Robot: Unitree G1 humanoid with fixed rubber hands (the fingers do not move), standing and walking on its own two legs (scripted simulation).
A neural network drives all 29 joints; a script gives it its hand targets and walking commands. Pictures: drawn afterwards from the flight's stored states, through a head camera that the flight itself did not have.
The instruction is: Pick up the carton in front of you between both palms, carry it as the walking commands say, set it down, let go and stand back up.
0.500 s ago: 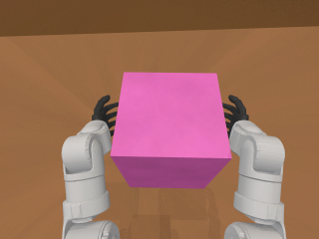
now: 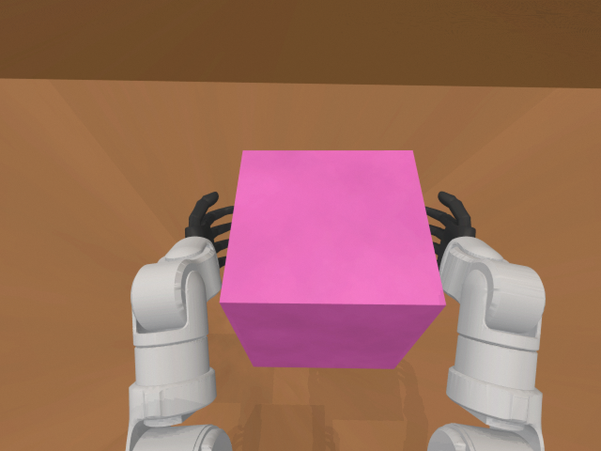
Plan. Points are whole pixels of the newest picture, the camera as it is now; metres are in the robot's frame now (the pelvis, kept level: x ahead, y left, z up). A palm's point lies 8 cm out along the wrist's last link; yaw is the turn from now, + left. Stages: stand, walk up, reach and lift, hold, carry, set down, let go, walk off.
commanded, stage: carry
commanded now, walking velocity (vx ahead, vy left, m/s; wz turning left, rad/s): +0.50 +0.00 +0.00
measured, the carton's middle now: (325, 269) +0.36 +0.02 +0.06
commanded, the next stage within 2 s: none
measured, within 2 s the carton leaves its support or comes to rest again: neither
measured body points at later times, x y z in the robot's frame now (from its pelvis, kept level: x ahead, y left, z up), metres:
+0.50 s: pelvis +0.30 +0.04 +0.04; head +0.34 +0.04 +0.49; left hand +0.67 +0.16 +0.16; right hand +0.64 -0.14 +0.16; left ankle +0.32 +0.12 -0.69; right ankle +0.29 -0.08 -0.60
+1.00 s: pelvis +0.61 +0.00 +0.07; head +0.64 -0.01 +0.52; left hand +0.96 +0.17 +0.21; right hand +0.97 -0.14 +0.20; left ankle +0.71 +0.13 -0.60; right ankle +0.55 -0.08 -0.67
